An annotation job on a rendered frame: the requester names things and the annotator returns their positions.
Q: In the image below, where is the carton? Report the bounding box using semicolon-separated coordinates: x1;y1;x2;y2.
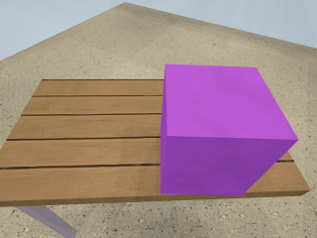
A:
160;63;299;196

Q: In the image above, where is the table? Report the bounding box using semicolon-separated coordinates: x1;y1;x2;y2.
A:
0;79;311;238

